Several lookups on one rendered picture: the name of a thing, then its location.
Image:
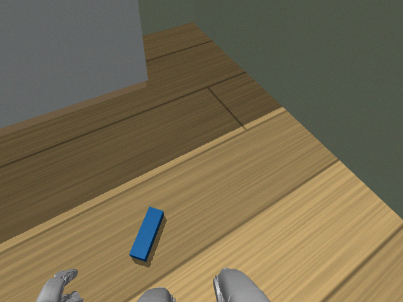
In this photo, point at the carton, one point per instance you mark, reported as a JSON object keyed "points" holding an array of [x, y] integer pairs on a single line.
{"points": [[147, 234]]}

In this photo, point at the left robot hand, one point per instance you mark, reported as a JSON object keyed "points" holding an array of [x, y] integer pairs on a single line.
{"points": [[54, 287]]}

